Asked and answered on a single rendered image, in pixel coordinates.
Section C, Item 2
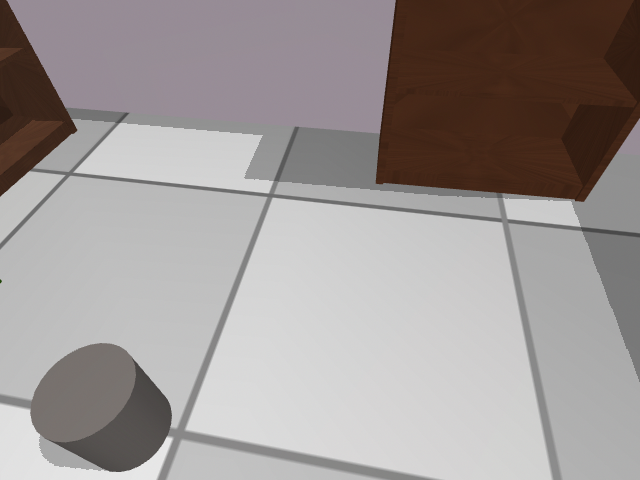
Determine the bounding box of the bookshelf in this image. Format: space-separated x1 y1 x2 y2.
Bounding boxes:
0 0 77 196
376 0 640 202

